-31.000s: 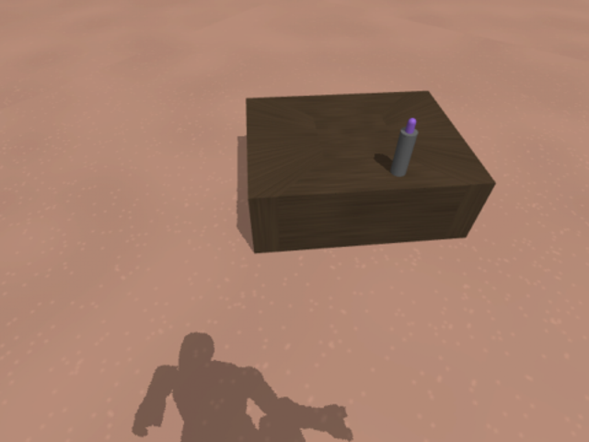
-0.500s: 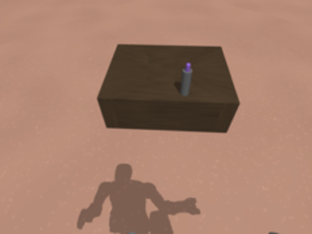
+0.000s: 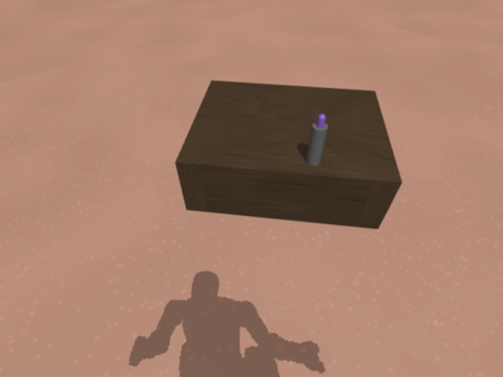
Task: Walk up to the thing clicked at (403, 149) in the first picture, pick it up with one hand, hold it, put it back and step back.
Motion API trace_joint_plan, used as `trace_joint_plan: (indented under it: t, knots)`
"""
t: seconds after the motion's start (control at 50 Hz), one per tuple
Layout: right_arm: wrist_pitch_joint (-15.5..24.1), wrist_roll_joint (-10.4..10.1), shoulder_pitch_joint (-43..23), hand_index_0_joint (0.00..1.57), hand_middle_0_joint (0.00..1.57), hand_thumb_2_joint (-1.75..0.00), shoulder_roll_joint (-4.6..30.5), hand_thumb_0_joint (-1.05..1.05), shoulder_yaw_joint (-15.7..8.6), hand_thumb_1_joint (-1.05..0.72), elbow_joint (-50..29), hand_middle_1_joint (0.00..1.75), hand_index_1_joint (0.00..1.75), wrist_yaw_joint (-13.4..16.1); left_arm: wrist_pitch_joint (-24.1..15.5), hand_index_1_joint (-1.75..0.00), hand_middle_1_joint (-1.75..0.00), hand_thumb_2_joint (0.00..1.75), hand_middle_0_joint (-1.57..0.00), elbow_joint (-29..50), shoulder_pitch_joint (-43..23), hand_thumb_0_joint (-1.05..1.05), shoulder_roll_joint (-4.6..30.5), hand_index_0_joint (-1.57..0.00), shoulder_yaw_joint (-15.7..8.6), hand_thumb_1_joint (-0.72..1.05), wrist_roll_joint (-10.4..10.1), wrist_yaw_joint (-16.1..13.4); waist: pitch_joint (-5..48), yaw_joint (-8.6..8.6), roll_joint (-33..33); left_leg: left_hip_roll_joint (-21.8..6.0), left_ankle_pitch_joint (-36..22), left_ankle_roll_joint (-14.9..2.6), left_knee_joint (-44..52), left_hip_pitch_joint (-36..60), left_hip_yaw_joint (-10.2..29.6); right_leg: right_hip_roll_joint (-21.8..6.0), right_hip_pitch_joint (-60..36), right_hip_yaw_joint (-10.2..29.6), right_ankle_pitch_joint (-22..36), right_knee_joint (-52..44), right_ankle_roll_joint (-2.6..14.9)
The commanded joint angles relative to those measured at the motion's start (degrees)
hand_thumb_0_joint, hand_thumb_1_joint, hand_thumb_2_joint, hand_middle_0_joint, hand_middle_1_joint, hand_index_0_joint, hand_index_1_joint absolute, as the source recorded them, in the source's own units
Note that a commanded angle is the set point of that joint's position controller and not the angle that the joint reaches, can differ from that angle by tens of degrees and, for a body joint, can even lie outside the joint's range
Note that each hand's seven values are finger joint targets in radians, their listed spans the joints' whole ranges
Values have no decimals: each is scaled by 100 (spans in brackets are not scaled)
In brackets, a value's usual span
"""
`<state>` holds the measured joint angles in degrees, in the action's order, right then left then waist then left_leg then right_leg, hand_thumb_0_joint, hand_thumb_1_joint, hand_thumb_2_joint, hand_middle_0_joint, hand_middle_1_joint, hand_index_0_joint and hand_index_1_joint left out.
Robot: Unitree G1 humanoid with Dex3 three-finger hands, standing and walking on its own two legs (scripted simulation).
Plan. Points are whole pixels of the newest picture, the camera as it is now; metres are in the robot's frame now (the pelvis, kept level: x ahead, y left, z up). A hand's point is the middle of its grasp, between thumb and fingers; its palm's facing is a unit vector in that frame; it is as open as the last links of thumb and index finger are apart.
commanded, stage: step back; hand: right
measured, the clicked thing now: (317, 139) +1.08 -0.22 -0.32
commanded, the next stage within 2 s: stand in 0.50 s
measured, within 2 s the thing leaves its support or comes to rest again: neither
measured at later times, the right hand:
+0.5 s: hand out of the picture +0.14 -0.23 -0.15, palm faces +0.00 +0.95 -0.32, open 7.4 cm
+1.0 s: hand out of the picture +0.12 -0.25 -0.14, palm faces +0.03 +0.94 -0.34, open 7.4 cm
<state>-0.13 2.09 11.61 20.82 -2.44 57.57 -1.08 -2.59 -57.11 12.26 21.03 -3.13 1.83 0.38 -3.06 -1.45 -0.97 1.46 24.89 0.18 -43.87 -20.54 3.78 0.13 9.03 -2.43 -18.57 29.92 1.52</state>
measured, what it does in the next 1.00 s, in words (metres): shifts its weight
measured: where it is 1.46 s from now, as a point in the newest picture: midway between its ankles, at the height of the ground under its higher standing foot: outside the picture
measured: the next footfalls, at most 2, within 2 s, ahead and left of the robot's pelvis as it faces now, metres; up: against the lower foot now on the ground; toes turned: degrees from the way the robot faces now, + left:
none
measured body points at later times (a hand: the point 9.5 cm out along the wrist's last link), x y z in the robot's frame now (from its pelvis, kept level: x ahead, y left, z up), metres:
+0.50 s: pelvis +0.05 +0.01 +0.00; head +0.06 +0.01 +0.45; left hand +0.11 +0.32 -0.13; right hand +0.14 -0.28 -0.13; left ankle +0.08 +0.13 -0.73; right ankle +0.03 -0.11 -0.73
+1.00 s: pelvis +0.05 +0.00 +0.02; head +0.06 +0.00 +0.46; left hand +0.17 +0.30 -0.11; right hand +0.12 -0.30 -0.12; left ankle +0.08 +0.13 -0.73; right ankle +0.03 -0.11 -0.73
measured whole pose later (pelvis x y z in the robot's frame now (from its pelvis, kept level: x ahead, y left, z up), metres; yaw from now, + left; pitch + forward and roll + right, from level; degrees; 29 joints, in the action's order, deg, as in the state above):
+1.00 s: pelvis +0.05 +0.00 +0.02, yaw -2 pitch -3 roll +0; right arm 0.8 0.7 4.5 20.2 -0.5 65.7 -0.7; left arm -1.2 -64.1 3.7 19.9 0.2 0.3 0.4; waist -3.3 1.1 0.1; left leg -2.2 7.9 1.2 -17.9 -7.4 -2.7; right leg 0.0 3.7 -0.4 -11.6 17.8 0.1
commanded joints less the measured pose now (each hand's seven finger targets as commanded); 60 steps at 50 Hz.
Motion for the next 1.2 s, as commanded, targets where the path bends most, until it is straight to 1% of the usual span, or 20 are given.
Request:
trace_joint_plan:
  t: [0.0,0.02,0.06,0.08,0.1,0.12,0.14,0.22,0.26,0.3,0.32,0.34,0.36,0.38,0.44,0.48,0.52,0.88,1.1,1.18]
  knots:
    - [254,-27,-281,20,20,-90,978,0,-266,-90,-452,30,30,38,-154,-30,-30,90,-20,426,-340,0,1543,-20,-348,90,-15,-126,44,2,911,-342,-221,-5,453,-279,-253,-1515,-263,1098,2317,-855,847]
    - [262,-28,-279,20,20,-90,915,0,-274,-90,-431,30,30,30,-121,-30,-30,90,-20,450,-402,0,1512,-20,-315,90,-32,-121,96,47,995,-236,-508,-30,858,65,-461,-1363,-118,830,2760,-622,750]
    - [269,-27,-140,20,20,-90,881,0,-325,-90,-324,30,30,44,-30,-30,-30,90,-20,501,-519,0,1506,-20,-281,90,-62,-106,184,193,892,-74,-1453,-116,1725,827,-687,-1180,244,560,2697,-44,518]
    - [291,-13,42,20,20,-90,1029,0,-387,-90,-246,30,30,85,-5,-30,-30,90,-20,539,-439,0,1356,-20,-220,90,-74,-100,412,275,517,-160,-1977,-235,1944,1468,-468,-960,481,390,2809,519,337]
    - [320,8,285,20,20,-90,1278,0,-461,-90,-196,30,30,126,14,-30,-30,90,-20,585,-368,0,1123,-20,-128,90,-122,-86,632,351,-365,-943,-2376,-508,2143,1863,607,-489,1010,160,1983,1319,72]
    - [336,-19,173,20,20,-90,1559,0,-465,-90,-285,30,30,146,98,-30,-30,90,-20,546,-380,0,991,-20,-114,90,-222,-99,674,297,-949,-1907,-1521,-1202,2680,1310,2003,127,1109,38,-436,1933,-90]
    - [329,-57,-20,20,20,-90,1765,0,-512,-90,-345,30,30,138,179,-30,-30,90,-20,443,-312,0,1228,-20,-199,90,-196,-120,714,289,-653,-2174,-988,-1535,2694,1049,2229,-112,971,664,-1650,2235,9]
    - [300,3,-644,20,20,-90,1444,0,-349,-90,-402,30,30,187,157,-30,-30,90,-20,238,-94,0,1121,-20,-124,90,-178,-99,339,45,-768,-1673,-1371,-1069,2440,918,1062,-374,1105,587,-1143,1435,18]
    - [242,17,-799,20,20,-90,1472,0,-365,-90,-372,30,30,169,134,-30,-30,90,-20,83,24,0,1070,-20,-162,90,-129,-101,392,83,-945,-1626,-1626,-996,2352,739,902,-249,624,286,-757,709,-65]
    - [185,-70,-954,20,20,-90,1379,0,-301,-90,-364,30,30,149,76,-30,-30,90,-20,-59,107,0,1034,-20,-184,90,-79,-120,570,-36,-676,-1417,-1715,-758,2024,521,508,-97,-66,57,245,-388,-47]
    - [153,-128,-1058,20,20,-90,1238,0,-243,-90,-363,30,30,137,63,-30,-30,90,-20,-123,112,0,1094,-20,-217,90,-37,-141,606,-109,-467,-1321,-1575,-530,1861,201,418,-164,-445,233,705,-526,-20]
    - [136,-173,-1130,20,20,-90,1012,0,-170,-90,-375,30,30,129,30,-30,-30,90,-20,-84,50,0,1321,-20,-271,90,-23,-159,583,-110,-2,-1056,-1288,-296,1602,-48,189,-560,-464,903,522,-806,101]
    - [106,-204,-1051,20,20,-90,930,0,-165,-90,-311,30,30,129,15,-30,-30,90,-20,-30,-271,0,1583,-20,-262,90,-26,-132,453,74,493,-649,-416,-122,1529,290,-8,-1073,321,1616,-109,-1093,381]
    - [95,-176,-822,20,20,-90,945,0,-154,-90,-134,30,30,125,20,-30,-30,90,-20,86,-733,0,1596,-20,-227,90,-8,-94,247,300,513,-602,-305,-45,1650,830,-131,-1272,885,1725,-353,-1103,474]
    - [195,-128,-1150,20,20,-90,1116,0,-144,-90,44,30,30,110,0,-30,-30,90,-20,-14,-713,0,1241,-20,-114,90,-90,-99,333,140,61,-912,-1812,-226,1957,1034,-14,-739,380,841,1243,-854,120]
    - [255,-138,-877,20,20,-90,1074,0,-97,-90,123,30,30,96,-29,-30,-30,90,-20,-151,-608,0,1103,-20,6,90,-180,-73,768,219,233,-916,-2925,-267,1999,1510,18,-763,-65,887,2220,-771,19]
    - [287,-166,-935,20,20,-90,1147,0,-100,-90,227,30,30,117,-26,-30,-30,90,-20,-211,-613,0,1103,-20,20,90,-195,-77,799,172,107,-977,-3293,-232,2097,1711,-1,-738,-191,794,2450,-787,-19]
    - [222,-165,-1124,20,20,-90,1042,0,-17,-90,467,30,30,101,14,-30,-30,90,-20,-388,-1021,0,1151,-20,60,90,-146,-79,408,156,117,-960,-2288,-11,2815,1643,-81,-779,-243,772,1481,-1563,-71]
    - [236,-150,-973,20,20,-90,1101,0,-6,-90,491,30,30,107,17,-30,-30,90,-20,-367,-1036,0,1157,-20,80,90,-146,-65,673,205,71,-1014,-2516,-56,2744,1797,-103,-801,-302,787,1695,-1522,-55]
    - [219,-154,-934,20,20,-90,1114,0,2,-90,521,30,30,117,44,-30,-30,90,-20,-410,-969,0,1171,-20,88,90,-140,-70,457,212,93,-998,-2236,-39,2831,1656,-66,-751,-206,749,1373,-1590,-79]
